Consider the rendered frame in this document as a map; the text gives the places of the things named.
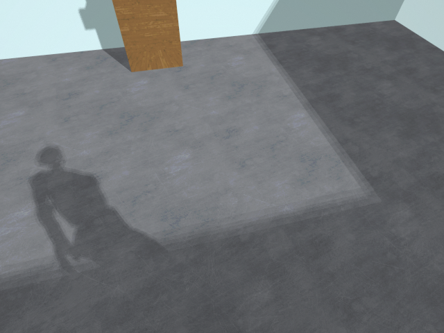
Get cabinet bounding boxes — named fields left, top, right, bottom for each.
left=112, top=0, right=183, bottom=72

